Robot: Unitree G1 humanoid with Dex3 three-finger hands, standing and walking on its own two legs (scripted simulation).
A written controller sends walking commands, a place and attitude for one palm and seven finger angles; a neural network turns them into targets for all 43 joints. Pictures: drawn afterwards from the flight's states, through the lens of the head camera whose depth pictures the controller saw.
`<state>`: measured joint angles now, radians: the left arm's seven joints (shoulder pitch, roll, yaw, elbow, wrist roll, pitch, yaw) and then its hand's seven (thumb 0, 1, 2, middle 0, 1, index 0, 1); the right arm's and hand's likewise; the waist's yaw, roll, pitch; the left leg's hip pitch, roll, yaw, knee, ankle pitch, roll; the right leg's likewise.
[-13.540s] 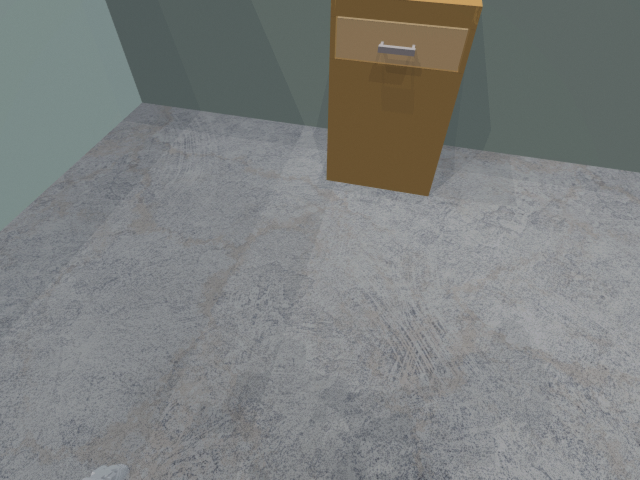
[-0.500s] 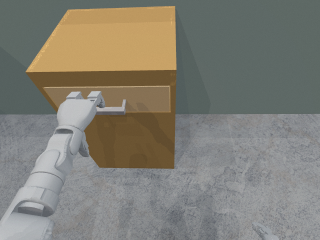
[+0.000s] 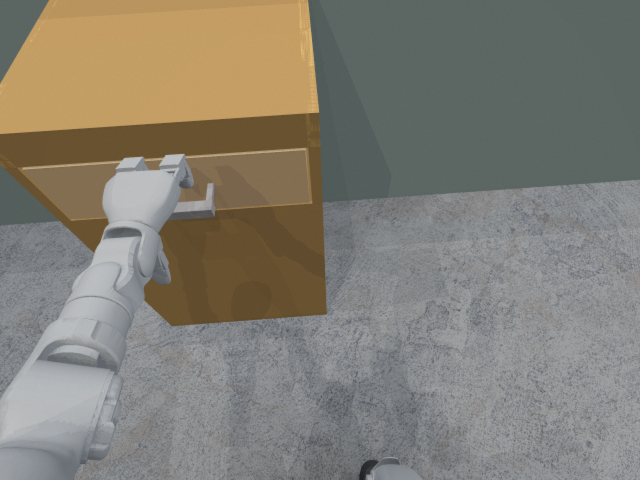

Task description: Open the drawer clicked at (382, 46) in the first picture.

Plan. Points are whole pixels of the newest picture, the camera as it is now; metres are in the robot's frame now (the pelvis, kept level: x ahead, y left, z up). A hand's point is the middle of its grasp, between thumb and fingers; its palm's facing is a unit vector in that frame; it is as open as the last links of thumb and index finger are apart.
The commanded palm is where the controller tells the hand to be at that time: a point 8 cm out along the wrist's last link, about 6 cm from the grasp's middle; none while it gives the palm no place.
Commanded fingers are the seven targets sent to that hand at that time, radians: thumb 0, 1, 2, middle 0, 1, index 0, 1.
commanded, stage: move the hooked fingers above the handle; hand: left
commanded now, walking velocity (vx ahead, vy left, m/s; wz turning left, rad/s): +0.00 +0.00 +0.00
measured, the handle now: (176, 201) +0.55 +0.25 -0.07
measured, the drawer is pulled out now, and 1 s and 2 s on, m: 0.00 0.00 0.00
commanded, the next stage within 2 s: lower the fingers behind the handle in 1.20 s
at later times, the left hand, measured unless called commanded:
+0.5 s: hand (174, 201) +0.51 +0.23 -0.01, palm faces -0.07 -0.02 -1.00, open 13.8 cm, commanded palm +0.49 +0.23 +0.04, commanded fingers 0.00 -0.50 0.30 -0.30 -1.20 -0.30 -1.20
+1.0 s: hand (173, 201) +0.51 +0.23 -0.01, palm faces -0.06 -0.03 -1.00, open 13.7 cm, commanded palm +0.50 +0.23 +0.04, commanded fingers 0.00 -0.50 0.30 -0.30 -1.20 -0.30 -1.20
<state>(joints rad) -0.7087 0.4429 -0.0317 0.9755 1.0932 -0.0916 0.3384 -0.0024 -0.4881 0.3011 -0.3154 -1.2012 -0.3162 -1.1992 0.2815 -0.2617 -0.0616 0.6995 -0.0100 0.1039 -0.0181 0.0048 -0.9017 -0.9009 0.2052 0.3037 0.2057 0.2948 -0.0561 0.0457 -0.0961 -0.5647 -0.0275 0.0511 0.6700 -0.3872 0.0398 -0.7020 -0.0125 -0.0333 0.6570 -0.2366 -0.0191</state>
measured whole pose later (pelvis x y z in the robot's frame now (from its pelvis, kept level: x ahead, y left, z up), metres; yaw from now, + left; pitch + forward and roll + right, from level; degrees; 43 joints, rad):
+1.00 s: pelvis +0.00 +0.01 -0.03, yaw +0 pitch +24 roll -1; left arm -0.93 0.52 -0.01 1.17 1.11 -0.09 0.37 0.00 -0.49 0.30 -0.33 -1.21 -0.33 -1.22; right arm 0.33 -0.28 -0.04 0.72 -0.05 0.12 0.01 0.00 -0.90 -0.90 0.21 0.30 0.21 0.29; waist -0.14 0.06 -0.14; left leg -0.83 -0.02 0.03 0.88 -0.48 0.05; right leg -0.94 -0.01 -0.05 0.81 -0.29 -0.01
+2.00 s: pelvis +0.00 +0.01 -0.05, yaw +0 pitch +28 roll -2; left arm -0.90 0.56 0.04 1.15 1.12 -0.14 0.39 0.00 -0.49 0.30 -0.32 -1.20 -0.32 -1.20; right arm 0.32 -0.27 -0.04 0.74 -0.07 0.10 0.02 0.00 -0.90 -0.90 0.21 0.30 0.21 0.29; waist -0.15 0.06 -0.16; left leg -1.00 -0.01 0.02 1.04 -0.54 0.05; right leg -1.10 -0.01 -0.07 0.94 -0.34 -0.01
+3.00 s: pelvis -0.03 +0.00 -0.08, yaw +0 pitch +31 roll -2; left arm -0.97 0.60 0.05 1.18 1.13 -0.11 0.40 0.00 -0.49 0.30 -0.31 -1.20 -0.32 -1.20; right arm 0.31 -0.28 -0.02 0.73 -0.06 0.06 0.02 0.00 -0.90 -0.90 0.21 0.30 0.21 0.29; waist -0.17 0.07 -0.16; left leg -1.17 0.00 0.01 1.20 -0.57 0.04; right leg -1.27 0.00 -0.08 1.09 -0.37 -0.02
